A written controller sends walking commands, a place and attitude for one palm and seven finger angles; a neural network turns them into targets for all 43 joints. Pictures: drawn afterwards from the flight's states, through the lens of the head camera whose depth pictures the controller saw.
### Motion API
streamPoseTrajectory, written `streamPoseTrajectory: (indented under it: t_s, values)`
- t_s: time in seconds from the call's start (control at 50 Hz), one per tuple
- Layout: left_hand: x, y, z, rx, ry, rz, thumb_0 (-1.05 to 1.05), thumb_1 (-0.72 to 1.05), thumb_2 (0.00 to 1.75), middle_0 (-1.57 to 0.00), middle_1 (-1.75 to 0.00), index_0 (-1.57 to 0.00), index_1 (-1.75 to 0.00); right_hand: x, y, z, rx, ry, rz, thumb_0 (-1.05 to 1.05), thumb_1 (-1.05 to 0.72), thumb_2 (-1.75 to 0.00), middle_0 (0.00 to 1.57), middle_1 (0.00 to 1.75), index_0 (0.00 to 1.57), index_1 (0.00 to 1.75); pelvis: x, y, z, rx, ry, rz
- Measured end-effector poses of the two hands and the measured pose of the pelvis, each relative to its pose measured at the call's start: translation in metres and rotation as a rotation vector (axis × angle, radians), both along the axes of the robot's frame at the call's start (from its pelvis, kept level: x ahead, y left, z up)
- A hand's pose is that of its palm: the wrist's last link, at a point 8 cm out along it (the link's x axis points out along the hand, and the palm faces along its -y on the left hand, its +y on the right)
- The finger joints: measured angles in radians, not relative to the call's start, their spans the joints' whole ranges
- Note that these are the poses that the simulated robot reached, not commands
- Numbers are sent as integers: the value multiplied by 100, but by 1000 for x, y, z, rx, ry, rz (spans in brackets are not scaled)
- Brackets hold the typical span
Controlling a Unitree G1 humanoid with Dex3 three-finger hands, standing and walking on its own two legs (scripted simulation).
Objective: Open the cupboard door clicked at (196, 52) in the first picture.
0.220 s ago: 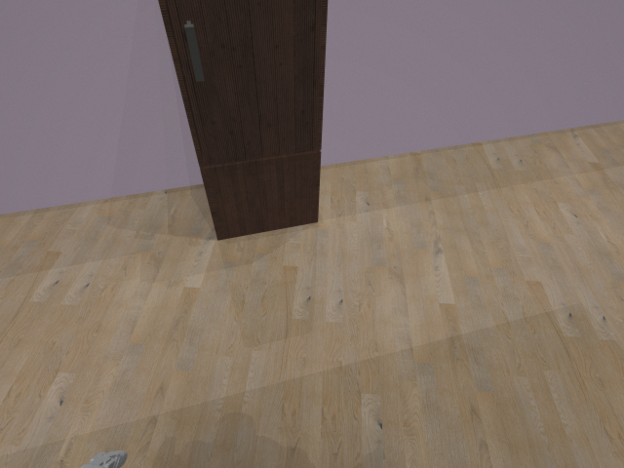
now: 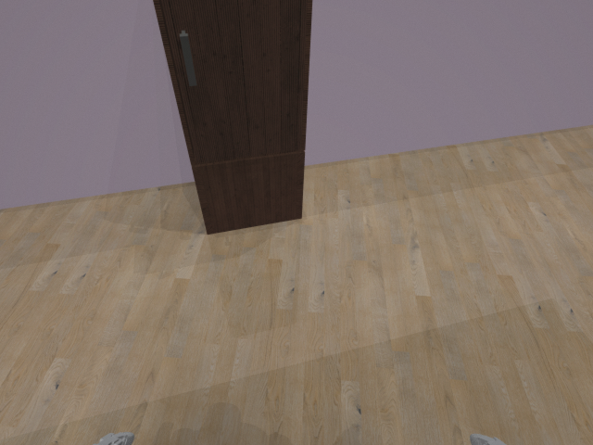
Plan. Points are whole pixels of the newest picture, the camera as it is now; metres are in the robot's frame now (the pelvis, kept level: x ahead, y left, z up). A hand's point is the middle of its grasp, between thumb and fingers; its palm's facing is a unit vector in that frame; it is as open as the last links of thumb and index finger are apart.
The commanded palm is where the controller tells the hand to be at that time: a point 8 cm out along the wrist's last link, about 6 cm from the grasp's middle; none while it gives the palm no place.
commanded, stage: stand and wait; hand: left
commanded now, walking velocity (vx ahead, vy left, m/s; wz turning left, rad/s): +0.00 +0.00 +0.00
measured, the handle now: (188, 58) +1.10 +0.40 +0.05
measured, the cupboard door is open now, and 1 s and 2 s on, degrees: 0 0 0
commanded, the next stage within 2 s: look at it before walking up in 0.60 s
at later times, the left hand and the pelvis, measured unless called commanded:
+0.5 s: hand out of the picture +0.05 +0.24 -0.15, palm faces -0.02 -0.94 -0.33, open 7.4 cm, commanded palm none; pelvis -0.02 -0.01 +0.01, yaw +0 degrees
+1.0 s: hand out of the picture +0.06 +0.24 -0.15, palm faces -0.03 -0.95 -0.32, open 7.4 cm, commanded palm none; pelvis -0.02 -0.01 +0.01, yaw +0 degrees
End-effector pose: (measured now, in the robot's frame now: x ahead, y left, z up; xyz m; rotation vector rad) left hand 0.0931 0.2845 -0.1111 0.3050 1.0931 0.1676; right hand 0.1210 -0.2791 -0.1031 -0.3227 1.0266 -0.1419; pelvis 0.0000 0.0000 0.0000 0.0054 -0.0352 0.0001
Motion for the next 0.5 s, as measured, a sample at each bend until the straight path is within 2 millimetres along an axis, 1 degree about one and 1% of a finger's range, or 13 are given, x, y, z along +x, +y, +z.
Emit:
streamPoseTrajectory:
  t_s: [0.1, 0.3, 0.4, 0.5]
  values:
    - [-13, -4, -3, -9, 30, 9, 0, 90, 90, -20, -30, -21, -30, -13, -5, -1, -5, 37, -10, 1, -90, -90, 20, 30, 21, 30, -4, -3, 2, 0, -2, 1]
    - [-40, -3, -7, -2, 104, 28, 0, 90, 90, -20, -30, -21, -30, -53, -18, -7, -19, 139, -51, 1, -90, -90, 20, 30, 20, 30, -12, -7, 4, -2, -5, 1]
    - [-47, -2, -6, 4, 121, 33, 0, 90, 90, -20, -30, -21, -30, -68, -21, -10, -19, 175, -65, 1, -90, -90, 20, 30, 20, 30, -15, -8, 5, -3, -7, 1]
    - [-48, -1, -4, 9, 120, 33, 0, 90, 90, -20, -30, -21, -30, -76, -22, -11, -14, 188, -73, 1, -90, -90, 20, 30, 20, 30, -17, -9, 5, -3, -8, -1]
